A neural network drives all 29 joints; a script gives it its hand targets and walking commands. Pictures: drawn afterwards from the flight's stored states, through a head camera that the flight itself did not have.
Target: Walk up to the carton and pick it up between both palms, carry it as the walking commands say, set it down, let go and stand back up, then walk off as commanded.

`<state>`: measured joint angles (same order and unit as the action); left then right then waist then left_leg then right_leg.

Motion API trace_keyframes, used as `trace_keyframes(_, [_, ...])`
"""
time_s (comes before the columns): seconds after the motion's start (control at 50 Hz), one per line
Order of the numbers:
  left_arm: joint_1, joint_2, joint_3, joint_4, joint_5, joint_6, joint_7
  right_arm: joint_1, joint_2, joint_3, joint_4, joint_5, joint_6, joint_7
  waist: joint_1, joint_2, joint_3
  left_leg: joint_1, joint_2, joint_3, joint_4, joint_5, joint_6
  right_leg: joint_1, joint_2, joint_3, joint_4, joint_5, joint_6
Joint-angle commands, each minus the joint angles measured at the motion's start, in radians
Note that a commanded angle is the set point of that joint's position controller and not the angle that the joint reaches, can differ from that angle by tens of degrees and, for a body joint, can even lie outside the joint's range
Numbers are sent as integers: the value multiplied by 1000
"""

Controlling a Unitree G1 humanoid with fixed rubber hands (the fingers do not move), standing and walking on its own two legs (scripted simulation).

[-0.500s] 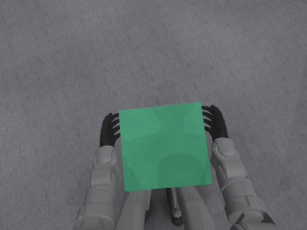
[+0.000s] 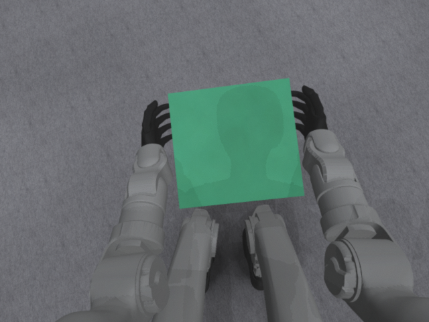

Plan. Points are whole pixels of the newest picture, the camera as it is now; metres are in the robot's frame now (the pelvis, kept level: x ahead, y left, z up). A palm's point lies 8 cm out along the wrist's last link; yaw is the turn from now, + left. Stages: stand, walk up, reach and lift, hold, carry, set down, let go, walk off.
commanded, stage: set down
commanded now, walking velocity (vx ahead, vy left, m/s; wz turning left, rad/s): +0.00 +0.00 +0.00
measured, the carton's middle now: (233, 150) +0.43 -0.02 -0.16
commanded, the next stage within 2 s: none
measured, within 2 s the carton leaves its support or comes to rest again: rests again in 1.80 s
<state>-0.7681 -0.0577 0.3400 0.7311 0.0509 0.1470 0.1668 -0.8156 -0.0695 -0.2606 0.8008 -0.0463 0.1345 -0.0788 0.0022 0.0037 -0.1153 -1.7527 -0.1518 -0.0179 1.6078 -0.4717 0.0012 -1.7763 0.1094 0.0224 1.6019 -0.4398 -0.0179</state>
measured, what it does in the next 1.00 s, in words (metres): lowers itself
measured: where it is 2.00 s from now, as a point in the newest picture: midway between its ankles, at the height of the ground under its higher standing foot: (229, 270)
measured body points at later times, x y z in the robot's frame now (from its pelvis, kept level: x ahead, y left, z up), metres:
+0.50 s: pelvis +0.02 -0.02 -0.06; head +0.29 -0.04 +0.29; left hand +0.47 +0.14 -0.18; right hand +0.49 -0.16 -0.18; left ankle +0.11 +0.10 -0.51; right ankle +0.12 -0.09 -0.51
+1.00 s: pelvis -0.03 -0.01 -0.14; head +0.33 -0.04 +0.12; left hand +0.48 +0.15 -0.30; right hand +0.50 -0.15 -0.31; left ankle +0.11 +0.10 -0.51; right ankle +0.12 -0.09 -0.51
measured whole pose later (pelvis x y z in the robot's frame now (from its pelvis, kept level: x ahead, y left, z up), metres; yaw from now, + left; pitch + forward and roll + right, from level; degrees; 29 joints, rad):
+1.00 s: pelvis -0.03 -0.01 -0.14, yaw +1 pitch +26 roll +4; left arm -1.14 0.14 0.26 0.61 -0.13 0.23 0.21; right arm -1.24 -0.27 -0.04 0.74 0.13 0.19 -0.18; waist 0.02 0.01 0.53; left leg -2.00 -0.14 0.05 2.08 -0.55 -0.04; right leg -2.06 0.13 -0.01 2.09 -0.48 -0.05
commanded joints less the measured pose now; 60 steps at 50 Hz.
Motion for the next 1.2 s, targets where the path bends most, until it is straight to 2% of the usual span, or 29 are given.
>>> trace_keyframes(0.0, [-725,-865,-506,-119,-42,-3,-161,-683,843,452,-154,66,1,153,8,-20,-1051,462,-15,-38,-160,-34,-27,553,33,43,-135,-41,24])
trace_keyframes(0.04, [-722,-859,-497,-128,-36,7,-164,-696,861,473,-164,77,14,157,32,-31,-1078,438,-18,-23,-137,-18,-23,558,35,41,-115,-22,28])
trace_keyframes(0.12, [-716,-857,-510,-171,-51,20,-179,-706,898,531,-208,106,29,154,51,-69,-1148,394,-26,6,-80,50,-16,598,38,42,-86,56,40])
trace_keyframes(0.16, [-714,-846,-520,-188,-67,23,-186,-704,902,552,-228,117,31,146,50,-86,-1165,366,-29,14,-50,81,-14,612,39,43,-69,98,46])
trace_keyframes(0.22, [-714,-824,-539,-217,-96,18,-197,-684,899,571,-242,122,30,130,30,-106,-1184,315,-33,22,-7,135,-16,638,42,45,-43,178,52])
trace_keyframes(0.32, [-710,-785,-555,-241,-130,-1,-207,-635,881,570,-224,114,18,104,4,-103,-1175,237,-34,29,49,198,-26,652,45,55,8,298,51])
trace_keyframes(0.36, [-704,-764,-552,-241,-133,-9,-209,-617,875,567,-210,110,12,98,4,-92,-1165,209,-32,31,67,210,-30,652,46,64,28,331,48])
trace_keyframes(0.5, [-691,-722,-529,-214,-124,-27,-203,-622,855,576,-174,117,-6,91,34,-69,-1133,147,-30,42,119,238,-37,612,48,76,88,396,43])
trace_keyframes(0.58, [-710,-699,-531,-230,-134,-33,-195,-658,842,599,-196,142,-11,89,47,-71,-1170,138,-30,46,156,258,-38,611,50,78,125,432,44])
trace_keyframes(0.68, [-779,-665,-537,-249,-157,-30,-182,-737,800,620,-203,169,-8,85,56,-85,-1214,146,-24,51,200,246,-34,578,48,64,170,379,44])
trace_keyframes(0.8, [-951,-618,-571,-331,-211,-9,-152,-923,721,649,-271,221,12,68,66,-84,-1451,263,-6,62,257,228,-33,621,41,45,243,282,35])
trace_keyframes(0.9, [-1053,-550,-633,-404,-264,26,-118,-1001,618,688,-323,245,42,45,47,-36,-1724,440,5,60,299,222,-38,766,18,46,315,267,19])
trace_keyframes(0.92, [-1008,-554,-616,-350,-256,39,-121,-1002,619,680,-278,234,54,51,42,-41,-1616,419,14,71,292,212,-39,744,19,41,308,261,19])
trace_keyframes(0.94, [-1046,-599,-641,-406,-313,33,-128,-1053,655,705,-369,264,50,58,24,-61,-1661,440,5,73,311,291,-37,789,21,35,310,352,26])
trace_keyframes(0.96, [-1092,-622,-657,-406,-355,36,-135,-1098,642,693,-402,268,45,56,-8,-77,-1685,408,6,68,329,282,-31,805,14,40,313,360,25])
trace_keyframes(0.98, [-1146,-613,-643,-376,-371,37,-139,-1148,636,673,-397,270,42,49,-15,-98,-1635,332,8,70,341,224,-22,788,9,45,317,308,22])
trace_keyframes(1.02, [-1221,-618,-612,-311,-377,39,-146,-1208,660,651,-360,291,38,44,-9,-119,-1530,256,12,64,348,121,-3,745,4,44,312,190,9])
trace_keyframes(1.08, [-1271,-616,-544,-149,-328,32,-154,-1265,645,587,-196,270,37,70,6,-112,-1268,150,19,62,349,-5,8,572,-7,56,305,10,0])
trace_keyframes(1.12, [-1272,-636,-522,-66,-299,27,-165,-1264,650,556,-99,250,32,96,9,-107,-1150,109,17,58,353,-37,7,477,-7,49,321,-41,-3])
trace_keyframes(1.18, [-1257,-668,-486,14,-261,20,-180,-1255,674,514,-8,232,23,135,23,-91,-1062,94,15,55,361,-40,7,387,-4,29,356,-49,-4])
